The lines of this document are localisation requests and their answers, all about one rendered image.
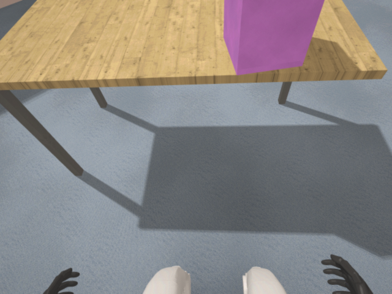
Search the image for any carton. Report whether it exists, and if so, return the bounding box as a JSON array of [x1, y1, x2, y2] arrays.
[[224, 0, 325, 75]]

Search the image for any left robot thigh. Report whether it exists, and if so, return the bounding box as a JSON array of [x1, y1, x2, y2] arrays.
[[143, 267, 191, 294]]

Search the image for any robot right hand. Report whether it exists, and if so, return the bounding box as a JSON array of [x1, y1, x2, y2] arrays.
[[321, 254, 373, 294]]

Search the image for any robot left hand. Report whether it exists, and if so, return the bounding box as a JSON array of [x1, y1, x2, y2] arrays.
[[43, 268, 80, 294]]

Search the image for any right robot thigh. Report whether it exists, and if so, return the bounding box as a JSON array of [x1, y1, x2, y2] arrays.
[[243, 268, 287, 294]]

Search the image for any table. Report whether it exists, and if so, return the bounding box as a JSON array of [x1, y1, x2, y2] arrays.
[[0, 0, 387, 176]]

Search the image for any robot thigh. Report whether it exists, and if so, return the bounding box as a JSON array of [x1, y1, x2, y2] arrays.
[[243, 268, 287, 294], [143, 267, 191, 294]]

